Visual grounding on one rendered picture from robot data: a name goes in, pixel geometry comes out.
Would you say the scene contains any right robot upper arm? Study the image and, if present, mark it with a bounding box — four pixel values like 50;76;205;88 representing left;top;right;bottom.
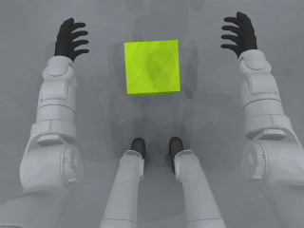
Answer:
240;140;304;228

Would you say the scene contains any robot right forearm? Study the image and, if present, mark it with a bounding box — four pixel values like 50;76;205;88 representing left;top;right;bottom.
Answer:
235;49;304;151

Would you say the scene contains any robot right hand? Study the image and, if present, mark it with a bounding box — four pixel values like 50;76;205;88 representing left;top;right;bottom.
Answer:
221;11;257;58

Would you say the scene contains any robot right shin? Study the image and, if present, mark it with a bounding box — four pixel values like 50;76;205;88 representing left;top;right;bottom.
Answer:
174;150;200;162

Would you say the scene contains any robot left hand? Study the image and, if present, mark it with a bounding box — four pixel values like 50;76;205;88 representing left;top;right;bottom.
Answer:
54;17;89;63

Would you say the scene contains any carton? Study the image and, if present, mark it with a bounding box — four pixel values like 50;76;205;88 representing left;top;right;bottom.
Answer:
124;40;181;97

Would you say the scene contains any left robot upper arm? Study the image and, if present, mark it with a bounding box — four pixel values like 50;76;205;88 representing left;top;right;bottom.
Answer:
0;143;84;228

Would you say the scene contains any robot left forearm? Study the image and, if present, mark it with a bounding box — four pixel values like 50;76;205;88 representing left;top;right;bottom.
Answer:
19;55;78;188

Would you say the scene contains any robot left shin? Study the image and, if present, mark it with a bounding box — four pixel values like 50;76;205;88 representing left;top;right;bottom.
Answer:
119;150;143;164

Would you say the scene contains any robot shin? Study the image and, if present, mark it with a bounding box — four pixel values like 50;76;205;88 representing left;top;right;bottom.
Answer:
119;150;143;164
174;150;200;162

